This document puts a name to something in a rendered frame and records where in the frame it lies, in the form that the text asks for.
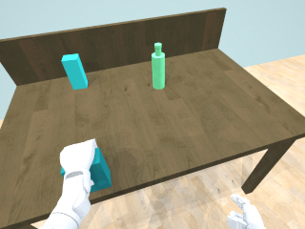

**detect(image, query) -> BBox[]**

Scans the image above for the robot left forearm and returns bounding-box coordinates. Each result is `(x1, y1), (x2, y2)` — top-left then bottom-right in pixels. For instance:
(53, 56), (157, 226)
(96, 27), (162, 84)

(38, 167), (92, 229)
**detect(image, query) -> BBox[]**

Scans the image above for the right robot hand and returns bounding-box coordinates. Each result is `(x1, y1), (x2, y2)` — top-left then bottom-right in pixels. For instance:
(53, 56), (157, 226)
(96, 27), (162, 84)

(227, 194), (264, 229)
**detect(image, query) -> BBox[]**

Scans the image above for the table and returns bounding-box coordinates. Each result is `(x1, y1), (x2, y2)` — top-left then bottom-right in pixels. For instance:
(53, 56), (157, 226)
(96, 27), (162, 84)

(0, 8), (305, 229)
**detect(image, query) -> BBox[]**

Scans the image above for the sponge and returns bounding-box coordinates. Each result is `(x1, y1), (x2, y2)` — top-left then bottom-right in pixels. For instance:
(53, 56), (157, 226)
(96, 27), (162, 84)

(60, 147), (112, 193)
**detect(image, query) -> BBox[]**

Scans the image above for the left robot hand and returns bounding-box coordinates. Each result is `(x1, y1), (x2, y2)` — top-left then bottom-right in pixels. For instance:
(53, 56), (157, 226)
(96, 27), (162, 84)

(60, 138), (98, 186)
